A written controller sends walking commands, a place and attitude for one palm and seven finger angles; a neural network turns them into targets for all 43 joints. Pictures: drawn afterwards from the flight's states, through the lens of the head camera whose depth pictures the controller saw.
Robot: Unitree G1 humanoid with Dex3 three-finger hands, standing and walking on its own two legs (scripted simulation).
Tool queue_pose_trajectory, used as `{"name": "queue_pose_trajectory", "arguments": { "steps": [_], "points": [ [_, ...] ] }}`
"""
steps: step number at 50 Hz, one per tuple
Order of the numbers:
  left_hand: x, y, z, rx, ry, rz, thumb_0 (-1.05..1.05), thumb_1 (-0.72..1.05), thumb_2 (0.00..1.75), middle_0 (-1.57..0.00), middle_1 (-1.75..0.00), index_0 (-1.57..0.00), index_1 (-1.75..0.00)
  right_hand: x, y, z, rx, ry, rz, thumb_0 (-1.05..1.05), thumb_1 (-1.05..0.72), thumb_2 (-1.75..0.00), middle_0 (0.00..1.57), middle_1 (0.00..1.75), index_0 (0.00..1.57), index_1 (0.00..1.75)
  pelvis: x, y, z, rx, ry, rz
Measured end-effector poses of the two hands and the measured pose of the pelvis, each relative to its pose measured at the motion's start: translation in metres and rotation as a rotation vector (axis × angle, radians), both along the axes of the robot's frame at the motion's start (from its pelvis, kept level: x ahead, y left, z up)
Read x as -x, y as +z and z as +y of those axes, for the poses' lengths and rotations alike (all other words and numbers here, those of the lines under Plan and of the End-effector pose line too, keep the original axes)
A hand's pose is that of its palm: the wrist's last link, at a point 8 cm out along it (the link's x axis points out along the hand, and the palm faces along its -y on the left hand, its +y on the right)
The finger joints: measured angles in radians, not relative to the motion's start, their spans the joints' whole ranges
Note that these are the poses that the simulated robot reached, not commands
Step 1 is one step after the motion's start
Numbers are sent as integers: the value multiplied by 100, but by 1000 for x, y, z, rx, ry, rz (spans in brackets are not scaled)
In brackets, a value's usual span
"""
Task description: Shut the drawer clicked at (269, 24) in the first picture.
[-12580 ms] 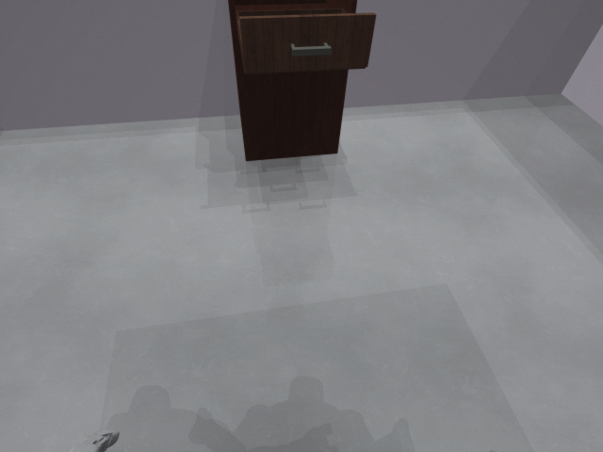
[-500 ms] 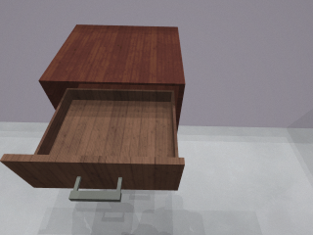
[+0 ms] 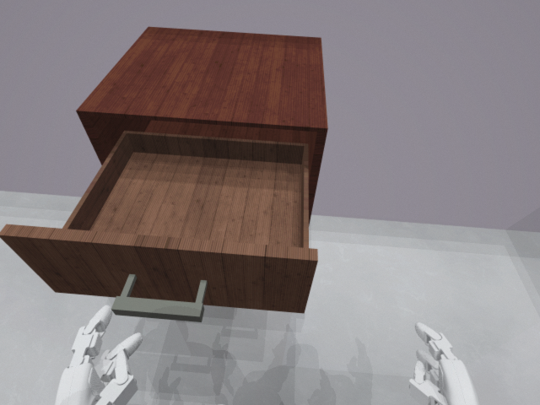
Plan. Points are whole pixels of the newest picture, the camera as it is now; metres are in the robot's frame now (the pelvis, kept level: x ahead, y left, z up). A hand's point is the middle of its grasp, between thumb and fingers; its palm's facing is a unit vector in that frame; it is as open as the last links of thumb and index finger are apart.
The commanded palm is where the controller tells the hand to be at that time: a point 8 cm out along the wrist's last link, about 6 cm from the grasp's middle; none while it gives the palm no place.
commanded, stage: raise the hand and make a fist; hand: left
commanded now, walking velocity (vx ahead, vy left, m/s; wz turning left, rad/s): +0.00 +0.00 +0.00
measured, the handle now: (163, 296) +0.28 +0.19 -0.01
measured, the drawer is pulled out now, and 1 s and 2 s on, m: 0.30 0.30 0.30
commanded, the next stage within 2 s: bring the fist close to the handle in 1.56 s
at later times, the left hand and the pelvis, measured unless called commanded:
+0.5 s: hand (140, 385) +0.15 +0.17 +0.04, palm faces +0.01 -1.00 -0.05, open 3.8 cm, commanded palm +0.09 +0.23 +0.04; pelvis +0.00 -0.01 -0.02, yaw +1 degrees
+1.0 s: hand out of the picture +0.12 +0.16 +0.08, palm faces +0.00 -1.00 -0.01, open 3.2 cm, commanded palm +0.06 +0.21 +0.08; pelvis -0.01 +0.02 -0.02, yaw +0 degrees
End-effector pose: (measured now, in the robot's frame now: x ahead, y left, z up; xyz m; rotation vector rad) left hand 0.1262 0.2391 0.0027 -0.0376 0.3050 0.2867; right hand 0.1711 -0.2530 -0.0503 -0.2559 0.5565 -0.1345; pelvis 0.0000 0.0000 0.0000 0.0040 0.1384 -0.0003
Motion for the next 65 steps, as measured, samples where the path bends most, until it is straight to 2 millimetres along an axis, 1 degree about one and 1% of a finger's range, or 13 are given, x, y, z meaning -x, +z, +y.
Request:
{"name": "queue_pose_trajectory", "arguments": {
  "steps": [5,9,12,15,19,22,28,33,37,46,52,55,65],
  "points": [
    [17,20,-19,-63,-100,-200,1,91,90,-47,-59,-21,-45,-34,2,2,19,78,-108,1,-91,-90,20,30,20,30,7,-19,-7,19,24,29],
    [9,27,-36,-118,-282,-305,1,90,90,-55,-67,-40,-59,-44,-14,13,-29,97,-133,1,-91,-90,20,30,20,30,15,-34,-13,22,25,59],
    [-2,21,-37,-105,-350,-279,1,90,90,-61,-74,-53,-69,-38,-30,22,-83,74,-93,1,-91,-90,20,30,20,30,17,-39,-17,18,20,64],
    [-8,19,-28,-70,-308,-204,1,89,90,-68,-80,-63,-78,-24,-43,28,-130,35,-22,1,-91,-90,20,30,20,30,13,-36,-19,17,23,58],
    [-8,32,-13,-77,-226,-163,1,90,90,-76,-89,-73,-88,-4,-52,29,-153,-14,68,2,-91,-90,20,30,20,30,3,-27,-18,14,22,57],
    [-5,41,-12,-88,-233,-164,1,90,90,-81,-96,-80,-95,7,-54,24,-145,-40,105,2,-91,-90,20,30,20,30,-2,-22,-15,13,21,57],
    [3,41,-24,-39,-326,-143,1,90,90,-93,-109,-93,-108,11,-46,10,-94,-75,96,2,-91,-90,20,30,20,30,-2,-18,-5,15,12,60],
    [14,49,-20,-45,-295,-168,1,90,90,-103,-119,-103,-119,1,-31,9,-62,-70,37,2,-91,-90,20,30,20,30,0,-18,2,20,9,57],
    [20,60,-16,-53,-253,-224,1,90,90,-111,-128,-111,-128,-13,-20,21,-65,-33,-27,2,-91,-90,20,30,20,30,3,-19,9,30,15,48],
    [25,68,-33,-13,-326,-236,1,90,90,-129,-147,-129,-147,-32,0,65,-124,56,-131,2,-91,-90,20,30,20,30,8,-21,21,44,15,26],
    [32,81,-22,-37,-268,-237,1,90,90,-136,-155,-136,-155,-28,3,82,-154,83,-129,2,-91,-90,20,30,20,30,8,-18,26,49,14,6],
    [34,89,-26,-22,-259,-254,1,90,90,-138,-157,-138,-157,-23,3,85,-153,97,-126,2,-91,-90,20,30,20,30,9,-18,29,53,18,-1],
    [33,92,-41,-17,-308,-221,1,90,90,-140,-159,-140,-159,-8,-4,74,-138,52,-85,2,-91,-90,20,30,20,30,9,-19,32,47,8,-5]
  ]
}}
